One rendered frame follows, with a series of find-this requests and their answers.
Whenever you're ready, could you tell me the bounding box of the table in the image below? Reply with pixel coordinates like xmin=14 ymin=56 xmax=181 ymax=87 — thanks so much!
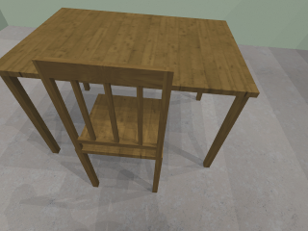
xmin=0 ymin=8 xmax=260 ymax=167

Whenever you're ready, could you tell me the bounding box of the chair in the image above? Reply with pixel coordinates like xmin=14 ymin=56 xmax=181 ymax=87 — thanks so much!
xmin=32 ymin=56 xmax=174 ymax=193

